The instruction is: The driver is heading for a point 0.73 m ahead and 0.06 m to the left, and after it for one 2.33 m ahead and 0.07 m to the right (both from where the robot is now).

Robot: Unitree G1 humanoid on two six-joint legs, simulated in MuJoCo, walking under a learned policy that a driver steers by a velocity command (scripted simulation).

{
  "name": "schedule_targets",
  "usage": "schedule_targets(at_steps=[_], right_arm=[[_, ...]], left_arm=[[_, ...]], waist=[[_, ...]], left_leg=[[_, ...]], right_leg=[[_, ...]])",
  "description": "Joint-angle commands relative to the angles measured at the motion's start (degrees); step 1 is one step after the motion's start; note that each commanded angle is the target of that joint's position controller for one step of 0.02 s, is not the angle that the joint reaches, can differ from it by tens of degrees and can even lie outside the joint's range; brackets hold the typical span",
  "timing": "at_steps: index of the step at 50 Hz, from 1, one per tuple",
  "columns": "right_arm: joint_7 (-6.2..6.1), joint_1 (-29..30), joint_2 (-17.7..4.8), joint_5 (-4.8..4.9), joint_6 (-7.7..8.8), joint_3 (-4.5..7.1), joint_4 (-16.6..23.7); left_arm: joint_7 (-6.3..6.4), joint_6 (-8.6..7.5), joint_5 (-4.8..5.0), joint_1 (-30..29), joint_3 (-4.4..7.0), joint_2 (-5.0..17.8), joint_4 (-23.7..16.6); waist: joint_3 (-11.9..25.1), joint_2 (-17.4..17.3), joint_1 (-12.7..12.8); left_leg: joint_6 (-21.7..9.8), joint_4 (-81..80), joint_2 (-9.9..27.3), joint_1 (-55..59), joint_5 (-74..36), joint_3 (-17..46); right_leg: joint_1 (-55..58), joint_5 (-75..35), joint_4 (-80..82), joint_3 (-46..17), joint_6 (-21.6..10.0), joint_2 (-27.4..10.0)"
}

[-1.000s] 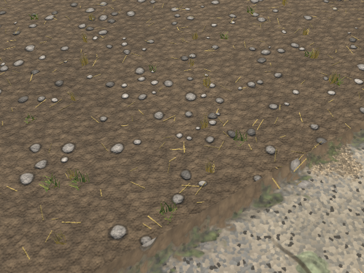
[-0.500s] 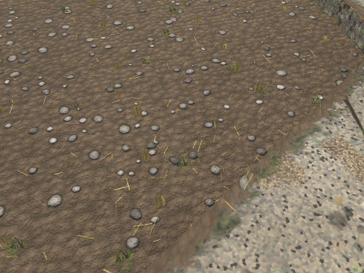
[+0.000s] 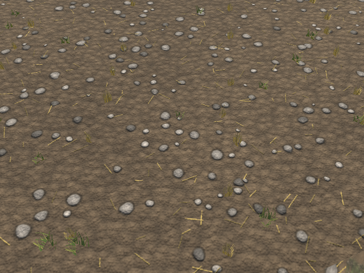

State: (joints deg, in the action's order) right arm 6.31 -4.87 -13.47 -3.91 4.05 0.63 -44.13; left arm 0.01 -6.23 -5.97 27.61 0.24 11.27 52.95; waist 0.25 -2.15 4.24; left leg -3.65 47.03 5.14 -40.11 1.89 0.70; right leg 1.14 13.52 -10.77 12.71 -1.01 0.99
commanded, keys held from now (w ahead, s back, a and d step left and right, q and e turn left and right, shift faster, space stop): w+q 0.46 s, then w+e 0.54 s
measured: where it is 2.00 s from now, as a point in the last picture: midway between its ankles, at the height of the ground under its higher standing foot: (208, 166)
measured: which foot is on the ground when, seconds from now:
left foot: up 0.00-0.10, down 0.12-0.64, up 0.66-1.00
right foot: down 0.00-0.12, up 0.14-0.62, down 0.64-1.00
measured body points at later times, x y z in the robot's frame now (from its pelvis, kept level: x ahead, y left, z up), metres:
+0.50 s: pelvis +0.26 +0.04 -0.07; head +0.27 +0.04 +0.38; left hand +0.41 +0.27 -0.16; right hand +0.28 -0.20 -0.21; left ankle +0.13 +0.12 -0.74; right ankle +0.41 -0.09 -0.74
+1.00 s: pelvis +0.54 +0.04 -0.19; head +0.56 +0.03 +0.26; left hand +0.46 +0.28 -0.33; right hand +0.84 -0.11 -0.25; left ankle +0.69 +0.23 -0.89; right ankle +0.54 -0.06 -0.93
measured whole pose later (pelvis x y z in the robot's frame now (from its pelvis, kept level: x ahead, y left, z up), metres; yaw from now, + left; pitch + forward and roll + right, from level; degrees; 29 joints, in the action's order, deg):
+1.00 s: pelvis +0.54 +0.04 -0.19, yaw +8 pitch +2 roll +0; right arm -1.7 1.5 -11.5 0.9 4.2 0.8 -38.1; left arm 2.1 -2.7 1.9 27.4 1.8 10.6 52.0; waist 2.0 -2.6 6.6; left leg 4.6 38.0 1.9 -37.3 -3.2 6.7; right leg -12.3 15.3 -25.9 -6.3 -3.4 5.6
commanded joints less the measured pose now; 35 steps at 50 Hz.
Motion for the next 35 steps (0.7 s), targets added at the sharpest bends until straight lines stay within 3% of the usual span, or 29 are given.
schedule_targets(at_steps=[1,3,4,5,6,7,8,9,10,11,12,14,16,18,19,20,21,23,24,25,26,27,28,30,31,32,33,34,35], right_arm=[[0.53,-8.3,-1.8,-0.64,0.37,0.57,1.7],[-0.35,-10.5,-6.0,-1.07,1.29,2.25,2.1],[-0.67,-6.0,-7.7,-0.31,2.05,2.82,4.0],[-0.85,-7.5,-7.4,0.76,2.52,2.97,3.5],[-1.43,-14.2,-8.1,1.67,3.50,3.82,1.3],[-3.32,-21.8,-12.3,1.46,4.34,5.79,-0.5],[-5.80,-27.1,-17.1,0.64,3.68,6.58,-1.9],[-5.32,-34.8,-16.1,-0.40,4.08,6.26,-4.0],[-4.76,-32.9,-14.0,0.72,5.55,6.59,-5.7],[-4.28,-28.9,-7.9,1.89,6.26,4.46,-6.4],[-3.40,-22.0,-4.5,1.28,5.65,2.91,-6.0],[-2.06,-10.3,-2.3,0.30,4.88,1.22,-3.0],[-3.29,-9.8,-3.5,0.72,4.81,1.24,-2.1],[-4.13,-10.9,-6.2,-1.30,4.31,1.43,-2.7],[-3.90,-10.1,-7.6,-1.92,4.20,1.04,-1.3],[-3.88,-10.5,-8.7,-1.43,4.22,1.21,-0.1],[-5.36,-19.6,-4.8,-2.54,4.93,0.37,-4.1],[-7.95,-39.7,-0.6,-0.36,5.40,-0.28,-10.6],[-9.24,-47.7,-0.7,1.35,4.93,0.12,-12.3],[-9.15,-48.7,-0.3,2.18,4.16,-0.14,-12.5],[-8.38,-37.9,0.6,3.75,3.14,-0.77,-7.1],[-5.18,-31.2,-6.2,0.54,1.72,-0.66,-6.8],[-2.77,-26.5,-9.1,-1.81,1.39,-0.29,-5.1],[-2.03,-17.5,-12.4,0.67,2.31,0.18,-1.6],[-6.05,-15.8,-8.6,8.16,1.03,2.29,-5.1],[-7.00,-18.0,-5.0,7.67,0.82,1.17,-7.5],[-6.84,-19.5,0.6,6.33,0.91,0.30,-8.4],[-7.32,-31.6,3.0,6.05,1.20,-0.40,-6.9],[-7.61,-34.0,1.6,5.13,1.49,-0.81,-4.8]], left_arm=[[-0.75,-1.39,-2.42,-8.2,1.07,8.1,-4.4],[-0.25,-1.76,-1.15,-12.0,1.22,10.1,-5.1],[0.12,-1.99,1.04,-10.7,1.98,12.4,-5.1],[0.25,-1.53,0.78,-8.4,2.52,14.9,-4.1],[-0.39,-0.93,-0.80,-5.8,2.71,16.4,-2.8],[-1.46,-0.65,-2.80,-1.3,2.10,13.5,-1.2],[-3.70,-0.58,-2.92,7.8,-1.59,0.7,-0.9],[-4.96,-1.62,1.61,-3.3,-1.09,4.3,-6.4],[-4.37,-2.29,5.24,-19.1,-0.32,6.5,-12.2],[-2.81,-1.42,4.02,-24.2,0.35,9.3,-14.3],[-1.42,-0.72,2.15,-19.5,0.02,8.7,-12.9],[-0.39,1.30,0.58,-13.8,-1.27,5.4,-11.1],[-0.62,2.17,0.92,-13.9,-1.33,5.8,-12.4],[-2.19,2.36,0.49,-14.3,-3.46,1.3,-13.5],[-3.34,2.42,-1.32,-8.4,-3.22,2.2,-12.8],[-3.84,2.17,-1.03,-5.5,-2.49,3.8,-13.2],[-4.01,1.60,-0.23,-15.3,-2.79,4.7,-16.4],[-3.12,1.63,-1.29,-32.3,-2.78,5.1,-20.7],[-3.43,1.28,-1.97,-36.4,-3.10,3.8,-20.7],[-4.04,1.17,-2.07,-39.1,-3.06,2.7,-20.2],[-5.16,0.95,-1.46,-38.3,-3.89,2.0,-18.1],[-5.38,1.62,-0.92,-35.0,-4.24,0.6,-18.2],[-5.78,2.42,-0.01,-28.9,-4.05,0.9,-16.7],[-5.29,3.15,0.32,-10.9,-2.36,6.4,-11.6],[-1.51,2.79,12.61,-3.5,3.11,12.0,-11.3],[-0.66,2.31,11.66,8.7,3.40,13.6,-5.7],[-1.26,2.47,8.67,20.7,2.44,9.8,0.4],[-1.41,2.89,7.74,11.7,2.10,10.8,-0.3],[-1.55,4.36,7.90,5.2,2.64,10.7,-3.0]], waist=[[-1.6,6.1,-8.5],[-2.2,5.7,-10.6],[-2.4,5.6,-8.7],[-2.2,5.8,-8.8],[-0.8,5.9,-10.6],[3.2,-0.2,-11.3],[18.3,-10.3,-6.9],[16.6,-3.3,-14.3],[0.5,-4.1,-17.5],[-2.0,-3.1,-15.6],[-0.3,1.5,-9.4],[-3.6,0.3,-1.4],[-0.8,1.5,-1.6],[0.1,1.4,-1.7],[1.2,1.2,0.5],[0.5,1.3,1.0],[-2.5,1.2,-5.8],[-4.0,-1.9,-19.6],[-4.0,-3.8,-24.6],[-5.4,-3.9,-25.2],[-6.1,1.5,-23.5],[-7.2,-3.4,-17.2],[-8.2,-4.0,-11.5],[-11.2,1.4,1.0],[-0.3,-6.8,4.0],[6.0,-0.3,7.5],[11.4,7.4,10.0],[10.8,24.9,-1.9],[11.9,26.5,-4.6]], left_leg=[[-0.7,12.7,-0.5,14.4,-8.9,2.4],[-2.0,11.8,-2.0,14.1,1.5,0.5],[-1.3,3.2,-5.2,17.6,10.9,-5.3],[-1.0,-1.3,-8.8,25.9,10.1,-9.4],[-1.9,-4.8,-12.2,35.4,6.5,-9.9],[-7.0,-5.1,-11.7,47.7,-7.5,-3.5],[-24.5,-7.6,4.3,66.6,-35.1,24.0],[-27.3,-17.8,10.3,69.1,-35.6,39.2],[-22.8,-22.4,11.6,58.4,-19.5,39.5],[-20.2,-21.3,10.0,49.9,-4.6,35.3],[-19.5,-21.1,9.0,37.3,-3.4,33.1],[-18.3,-24.9,5.5,15.4,1.5,28.0],[-15.9,-25.5,1.0,9.5,6.5,22.7],[-11.8,-19.5,-5.2,-3.9,8.8,14.8],[-11.2,-15.3,-7.5,-9.2,15.0,11.9],[-11.5,-12.2,-7.4,-12.5,14.9,12.1],[-10.1,-7.1,-4.6,5.7,24.3,21.4],[-11.2,5.5,-0.7,49.0,28.3,31.8],[-11.2,10.1,-1.7,62.2,30.6,33.5],[-11.7,11.4,-1.5,60.2,30.3,35.2],[-11.2,7.0,-5.9,36.7,33.9,27.3],[-11.6,-0.9,-6.6,4.1,38.7,23.0],[-12.0,-0.6,-6.2,-13.6,46.8,24.4],[-7.9,10.4,-4.3,-13.3,50.1,25.9],[-4.3,20.1,-4.9,7.5,23.5,18.8],[0.4,44.7,-10.0,11.2,24.0,10.8],[3.0,69.0,-15.8,-0.9,45.6,3.8],[3.8,77.7,-11.2,-17.7,45.5,5.5],[4.7,78.3,-7.2,-21.7,40.1,1.5]], right_leg=[[-15.2,-29.5,-2.0,-1.9,-9.7,-16.7],[-11.7,-35.6,-7.9,-0.1,-8.1,-16.6],[-11.1,-38.5,-11.0,2.7,-7.9,-14.4],[-11.9,-45.8,-18.2,4.2,-7.6,-14.1],[-14.9,-47.7,-29.4,4.6,-6.4,-13.7],[-24.5,-33.3,-47.2,3.1,-3.1,-12.2],[-36.5,20.9,-67.9,-2.0,3.5,-4.5],[-48.3,23.9,-76.2,-13.8,4.5,0.0],[-62.6,20.6,-76.6,-19.3,3.5,-1.2],[-62.2,18.8,-77.1,-19.9,3.2,-3.6],[-53.8,12.8,-72.2,-21.7,2.5,-5.1],[-42.0,9.1,-64.3,-20.9,1.8,-6.6],[-38.3,2.5,-56.3,-17.3,3.4,-6.5],[-22.6,-12.7,-53.6,-13.2,2.8,-5.8],[-15.9,-13.8,-60.1,-8.3,2.6,-3.4],[-12.2,-9.1,-62.9,-5.8,3.3,-2.1],[-32.2,-17.6,-56.4,-20.1,4.1,-6.7],[-74.0,-11.3,-42.3,-22.3,4.9,-6.5],[-86.9,-17.0,-35.2,-22.7,4.7,-6.5],[-88.8,-18.6,-32.1,-20.6,3.6,-6.8],[-65.3,-38.8,-12.2,-16.0,1.4,-7.1],[-32.4,-49.0,-19.1,-9.7,-0.3,-5.6],[-15.0,-50.7,-29.6,-9.7,0.7,-6.5],[-5.2,-43.0,-23.5,-12.0,1.6,-9.7],[-6.7,-30.2,-13.3,-18.7,-1.6,-9.4],[2.1,-42.0,-8.6,-18.0,-3.4,-12.3],[17.6,-45.9,-20.9,-15.1,-2.9,-11.8],[24.2,-46.0,-29.4,-24.8,-5.3,-12.2],[20.4,-34.1,-22.2,-34.8,-8.9,-14.6]])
